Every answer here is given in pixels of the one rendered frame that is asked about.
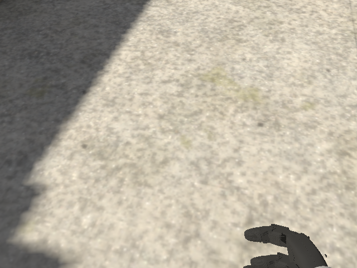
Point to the robot right hand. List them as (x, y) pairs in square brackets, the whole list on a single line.
[(302, 253)]

